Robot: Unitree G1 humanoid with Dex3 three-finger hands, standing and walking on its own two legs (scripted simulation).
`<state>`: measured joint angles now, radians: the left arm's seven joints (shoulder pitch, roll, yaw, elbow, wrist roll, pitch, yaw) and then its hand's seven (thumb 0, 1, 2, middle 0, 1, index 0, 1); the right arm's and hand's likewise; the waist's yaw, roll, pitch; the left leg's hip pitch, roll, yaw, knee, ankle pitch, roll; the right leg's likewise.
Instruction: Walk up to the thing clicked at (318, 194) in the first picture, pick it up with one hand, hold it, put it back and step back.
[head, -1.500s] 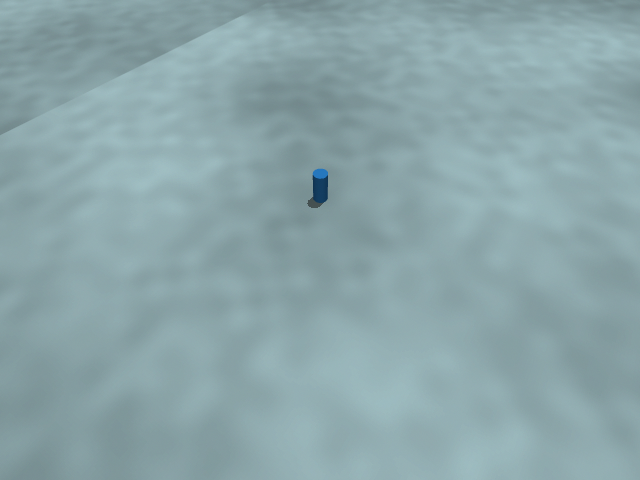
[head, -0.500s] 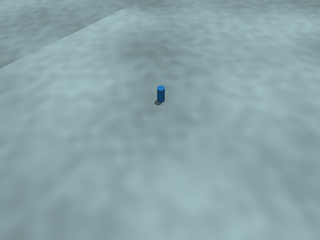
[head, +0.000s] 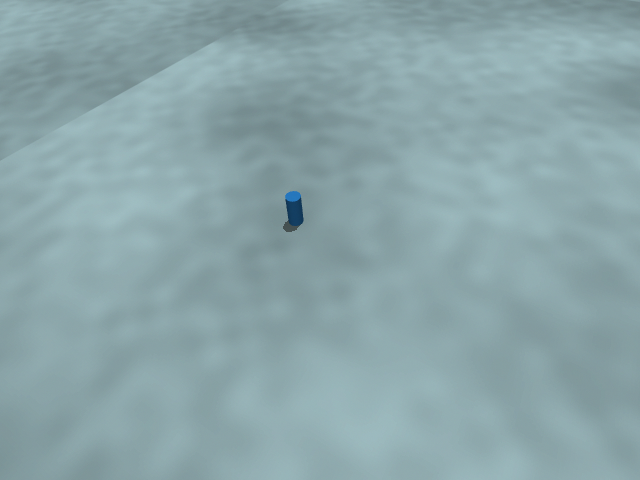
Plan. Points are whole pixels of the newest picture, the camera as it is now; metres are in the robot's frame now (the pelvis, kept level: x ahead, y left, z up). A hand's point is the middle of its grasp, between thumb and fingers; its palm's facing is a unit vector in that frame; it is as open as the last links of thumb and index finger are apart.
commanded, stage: walk up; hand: left
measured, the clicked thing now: (294, 208) +1.29 +0.17 -0.68
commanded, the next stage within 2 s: none
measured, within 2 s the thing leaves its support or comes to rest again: neither
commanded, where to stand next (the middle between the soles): +0.95 +0.03 m, yaw -2 degrees
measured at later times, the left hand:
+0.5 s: hand (145, 389) +0.28 +0.31 -0.13, palm faces -0.11 -0.94 -0.33, open 7.4 cm
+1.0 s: hand (196, 272) +0.50 +0.27 -0.11, palm faces -0.07 -0.92 -0.38, open 7.4 cm
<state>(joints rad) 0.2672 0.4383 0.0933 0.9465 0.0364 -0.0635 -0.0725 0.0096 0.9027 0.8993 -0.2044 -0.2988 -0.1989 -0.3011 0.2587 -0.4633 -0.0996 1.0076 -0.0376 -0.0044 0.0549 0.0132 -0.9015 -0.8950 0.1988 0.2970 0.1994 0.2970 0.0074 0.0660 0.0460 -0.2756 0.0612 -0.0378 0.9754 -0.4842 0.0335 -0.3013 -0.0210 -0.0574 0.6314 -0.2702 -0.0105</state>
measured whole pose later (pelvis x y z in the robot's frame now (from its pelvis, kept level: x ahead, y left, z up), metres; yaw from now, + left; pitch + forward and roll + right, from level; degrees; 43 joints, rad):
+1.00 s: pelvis +0.42 +0.00 +0.01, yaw -3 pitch -2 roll -1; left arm 0.30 0.39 0.04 0.85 0.01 -0.09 -0.06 0.01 0.90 0.90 -0.21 -0.30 -0.20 -0.30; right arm 0.28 -0.43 -0.07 0.88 -0.02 -0.04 0.08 0.01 -0.90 -0.89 0.20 0.30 0.20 0.30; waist 0.02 0.06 0.07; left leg -0.50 0.10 0.01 0.83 -0.28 0.00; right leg -0.20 -0.03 -0.09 0.49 -0.26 -0.03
